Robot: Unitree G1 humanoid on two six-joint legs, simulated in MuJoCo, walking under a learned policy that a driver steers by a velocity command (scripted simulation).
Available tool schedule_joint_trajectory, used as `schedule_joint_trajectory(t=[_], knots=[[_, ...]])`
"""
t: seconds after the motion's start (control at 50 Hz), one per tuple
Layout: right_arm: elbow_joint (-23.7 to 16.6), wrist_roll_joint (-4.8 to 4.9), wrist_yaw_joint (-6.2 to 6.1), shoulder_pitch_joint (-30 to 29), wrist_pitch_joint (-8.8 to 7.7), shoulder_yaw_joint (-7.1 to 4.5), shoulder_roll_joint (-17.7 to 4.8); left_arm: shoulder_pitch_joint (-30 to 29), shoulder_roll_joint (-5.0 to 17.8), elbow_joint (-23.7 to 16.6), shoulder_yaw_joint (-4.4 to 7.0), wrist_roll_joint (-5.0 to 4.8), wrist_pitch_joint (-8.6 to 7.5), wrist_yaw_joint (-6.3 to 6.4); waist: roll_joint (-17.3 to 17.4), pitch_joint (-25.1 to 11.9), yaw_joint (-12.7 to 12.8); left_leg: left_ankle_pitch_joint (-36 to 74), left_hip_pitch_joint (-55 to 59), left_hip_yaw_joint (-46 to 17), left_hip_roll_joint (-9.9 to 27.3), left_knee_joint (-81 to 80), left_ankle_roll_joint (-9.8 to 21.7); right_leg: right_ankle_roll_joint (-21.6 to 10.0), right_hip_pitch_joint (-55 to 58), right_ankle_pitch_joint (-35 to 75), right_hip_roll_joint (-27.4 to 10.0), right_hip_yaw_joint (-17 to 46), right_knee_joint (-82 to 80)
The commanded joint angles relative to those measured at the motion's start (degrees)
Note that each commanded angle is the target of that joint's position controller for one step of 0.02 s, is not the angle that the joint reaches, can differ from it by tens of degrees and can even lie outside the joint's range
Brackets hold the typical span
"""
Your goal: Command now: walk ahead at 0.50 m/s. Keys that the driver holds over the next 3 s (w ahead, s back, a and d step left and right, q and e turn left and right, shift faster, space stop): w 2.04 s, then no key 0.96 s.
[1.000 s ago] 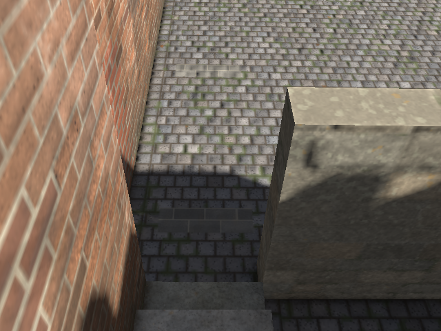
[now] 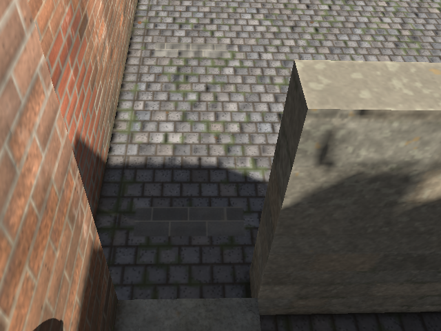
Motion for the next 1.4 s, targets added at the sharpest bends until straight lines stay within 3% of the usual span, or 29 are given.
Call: schedule_joint_trajectory(t=[0.02, 0.08, 0.2, 0.26, 0.3, 0.34, 0.36, 0.42, 0.46, 0.5, 0.56, 0.66, 0.72, 0.74, 0.78, 0.8, 0.86, 0.92, 0.98, 1.02, 1.04, 1.06, 1.08, 1.14, 1.18, 1.2, 1.26, 1.32, 1.4], knots=[[-1.83, -2.3, 0.67, 9.82, 2.19, -1.22, -6.23, -8.71, 4.1, -6.15, -0.6, 0.97, -1.62, 0.55, 1.43, 3.58, -9.14, 17.91, -5.15, -1.86, 3.23, -8.71, -1.77, -10.68, -9.28, 2.58, -20.75, 35.62, -25.19], [-6.63, -4.61, 1.72, -0.52, 1.84, 0.0, -4.73, -3.06, 5.83, -3.64, -0.34, -4.64, -2.97, 2.48, 2.93, 7.55, -6.01, 42.3, 8.51, 4.96, 3.11, -33.48, 0.2, -5.34, -16.37, -5.46, -14.21, 24.51, -21.95], [-10.3, -3.14, 4.91, -7.82, 1.44, 0.32, -6.86, -1.45, 6.84, -3.65, 1.81, -6.09, -1.24, 2.36, -2.42, 7.14, -0.95, 44.9, 24.87, 13.47, 5.07, -59.74, -3.95, -1.59, -4.28, -5.11, -9.77, 16.1, -7.74], [-6.2, -2.42, 4.6, 7.39, 1.87, -1.33, -9.08, -5.95, 6.21, -4.82, 2.93, -4.46, 0.38, 0.9, -3.61, 2.57, -5.22, 38.28, 33.9, 14.41, 7.31, -64.69, -4.37, -1.21, 3.29, 8.88, -8.64, 17.07, 9.77], [-3.93, -3.42, 3.18, 14.51, 0.79, -2.29, -10.34, -2.61, 4.52, -2.7, 2.76, -7.02, 1.4, 0.58, 2.11, 2.55, -6.65, 34.17, 35.76, 17.2, 7.98, -82.07, -2.24, 0.77, 7.38, 13.94, -4.53, 12.57, 31.14], [-0.4, -5.42, 3.81, 22.57, 0.27, -1.24, -10.57, 5.79, 1.52, -2.3, 3.13, -7.49, 1.67, 0.07, 14.86, -4.04, -4.32, 64.26, 60.76, 6.83, 17.71, -54.69, 4.34, 2.9, -18.25, -20.55, 1.01, 12.52, 59.9], [0.79, -3.68, 4.44, 22.91, 1.24, -1.36, -12.26, 10.1, 1.34, -3.06, 2.69, -7.18, 1.64, 1.19, 17.67, -4.37, -1.55, 60.96, 63.38, -2.15, 20.5, -49.8, 8.36, 4.15, -30.0, -24.06, 1.29, 14.51, 68.33], [3.64, -0.07, 4.39, 18.69, 2.49, -3.22, -17.62, -3.69, 3.89, -11.61, 1.96, -8.79, 3.56, 2.92, 5.24, 0.35, 0.58, 2.17, 48.76, -28.66, 27.96, -67.33, 17.92, 6.4, -41.79, -15.15, -3.22, 13.32, 65.27], [0.61, -3.36, 2.43, 10.29, 1.36, -0.09, -10.35, -8.92, 10.21, -11.86, 3.19, -9.17, 4.93, 3.84, -3.53, 4.79, 1.74, -3.05, 33.76, -19.12, 22.48, -64.2, 8.15, 5.42, -36.56, 7.93, -5.33, 23.98, 49.0], [0.53, -4.02, -0.36, 7.66, 1.17, 2.09, -5.79, -5.58, 6.77, -10.86, 2.56, -7.52, 6.05, 3.22, 2.5, 3.73, 4.36, 11.73, 23.83, -5.24, 16.34, -58.09, 3.8, 7.75, -28.09, 18.98, -5.46, 21.97, 36.15], [-1.42, -5.48, -1.99, 6.23, 1.22, 0.98, -12.43, -5.71, 4.71, -11.06, 2.14, -6.72, 6.1, 2.46, 5.23, -1.08, 3.78, 21.83, 15.86, 1.96, 11.93, -58.14, 3.02, 9.82, -8.36, 27.96, -5.1, 11.83, 23.16], [-1.59, -1.32, -1.17, 12.44, 1.68, -1.0, -10.79, -5.42, 6.45, -9.31, 1.85, -6.58, 4.63, 2.78, 9.06, 3.97, -1.31, 12.21, 21.38, 2.15, 11.97, -49.35, 7.66, 8.76, -7.96, 15.99, -4.97, 6.15, 13.3], [-4.74, -0.97, -2.66, 2.41, 1.19, -1.86, -10.9, 19.76, 9.66, -1.66, 3.44, -6.65, 2.57, 1.52, 1.59, -0.28, 11.97, 30.55, 4.42, 12.77, 1.15, -10.1, 2.0, -1.28, 20.94, 9.03, -2.74, 11.45, -7.86], [-6.76, -0.55, -2.59, 3.09, -0.98, -1.98, -10.46, 23.08, 14.87, -1.36, 4.44, -6.57, 2.19, 0.02, -18.44, -2.54, 11.53, -0.03, -13.71, 10.2, -3.28, 9.38, -3.98, -15.19, 30.82, 9.24, -16.25, 44.36, -19.24], [-9.57, 0.59, -2.0, -2.26, -2.66, -1.09, -6.86, 21.36, 11.23, -0.36, 3.91, -5.28, 0.36, -0.68, -16.24, 2.71, 7.12, -23.74, -30.8, -0.79, 1.62, 5.33, -6.19, -18.67, 30.13, 8.3, -24.36, 60.01, -20.08], [-11.09, 1.43, -2.46, -6.84, -0.97, -0.98, -7.74, 11.56, 7.71, -3.08, 2.64, -3.53, 0.14, 0.32, -3.65, 7.38, 3.63, -17.31, -24.5, -0.26, 5.3, -4.28, -7.78, -14.64, 14.86, 1.33, -22.49, 54.38, -19.03], [-10.03, -3.93, -0.47, 4.87, 3.35, -1.07, -7.55, -10.53, 7.93, -9.04, 2.59, -3.63, 0.96, 3.52, -6.73, 4.44, -8.06, 25.34, 7.92, 5.27, 7.63, -18.35, -6.9, -3.15, -19.54, -13.59, -14.87, 33.63, -12.05], [-13.86, -2.15, 2.06, 0.04, 3.28, 0.27, -4.85, -8.71, 14.01, -8.89, 3.78, -4.87, 1.22, 5.56, 0.33, 0.26, -8.59, 38.06, 40.39, 15.34, 3.02, -41.74, -4.84, 1.71, -33.04, -15.81, -9.23, 18.31, -9.54], [-6.62, -2.69, 2.41, 22.94, 4.69, -4.26, -14.5, -14.12, 9.58, -7.21, 3.71, -4.0, 1.29, 2.64, -5.92, -6.56, -18.26, 43.03, 54.73, 21.54, 2.82, -49.99, -8.56, 6.13, -18.62, -6.93, -2.94, 9.41, 18.53], [0.67, -4.64, 3.29, 45.77, 4.74, -4.23, -13.61, -21.78, 10.41, -8.32, 5.35, -5.85, 1.55, 0.61, 3.71, -4.96, -29.66, 27.09, 63.45, 16.37, 8.26, -57.09, -3.26, 8.47, -23.8, 10.7, 1.54, 11.08, 61.53], [3.76, -1.98, 4.37, 46.05, 3.75, -0.84, -6.91, -22.32, 2.92, -10.0, 4.75, -5.79, 1.57, 1.6, 12.26, 4.8, -25.55, 26.51, 56.34, 5.75, 13.88, -60.5, -2.51, 8.11, -37.36, -18.23, 8.01, 14.55, 83.96], [3.94, -1.51, 4.85, 40.79, 1.94, 0.86, -7.4, -3.62, -4.95, -10.67, 2.75, -4.97, -0.3, 1.78, 27.0, 7.83, -9.8, 59.4, 55.5, 8.72, 10.1, -47.63, -6.89, 2.69, -46.85, -16.3, 7.15, 20.24, 82.69], [4.6, -1.16, 4.93, 34.57, 1.16, 0.66, -6.73, 5.48, -6.54, -9.75, 1.99, -5.99, -0.73, 0.85, 28.37, 1.73, -1.14, 53.24, 55.48, 3.99, 12.43, -48.01, -7.08, -1.73, -48.0, -5.32, 2.17, 20.59, 73.15], [-1.41, -1.92, 2.0, 10.51, 0.09, -0.81, -11.02, 1.24, -0.37, -14.16, 1.11, -7.43, 1.9, 1.37, 2.01, 6.45, 9.72, 27.72, 22.09, -23.6, 22.47, -56.22, -1.77, 1.73, -40.5, 18.64, -6.74, 21.51, 55.61], [-2.62, -3.45, -1.12, 10.08, -0.68, 0.02, -11.21, -8.22, 4.23, -17.36, 1.84, -7.61, 5.51, 1.58, -8.15, 9.85, 5.24, 31.77, 17.68, -22.31, 23.82, -52.82, 0.14, 8.37, -37.53, 20.04, -8.49, 27.42, 43.06], [-2.47, -3.97, -1.67, 10.06, -0.69, -0.64, -13.68, -8.26, 3.63, -17.68, 1.82, -9.26, 6.29, 1.58, -4.66, 9.55, 6.01, 28.11, 17.88, -19.76, 22.37, -52.55, -0.3, 8.71, -35.27, 19.89, -8.3, 27.89, 40.88], [-1.71, -1.9, -4.07, 18.84, -1.57, -0.28, -7.95, -14.3, 7.59, -19.63, 2.21, -7.07, 5.91, -1.24, -2.57, 10.31, 2.72, 8.93, 19.64, -7.6, 15.61, -43.04, -0.2, 7.66, -32.68, 49.73, -6.58, 27.5, 19.14], [-2.58, -0.41, -4.33, 21.27, 0.0, 0.26, -4.04, -18.54, 3.51, -21.55, 1.07, -6.41, 5.48, -2.96, 3.91, 9.94, -0.26, 2.31, 19.94, -2.99, 11.95, -41.66, 2.19, 9.59, -26.37, 54.56, -9.2, 17.12, 11.91], [-3.25, -1.54, -4.72, 21.01, 1.45, -2.49, -7.49, -26.32, 7.63, -24.59, 1.79, -5.51, 4.02, -3.37, 10.53, 8.09, -6.36, 2.16, 28.91, -6.75, 11.74, -34.62, 9.11, 10.66, -27.24, 49.31, -10.09, 13.34, 3.85]])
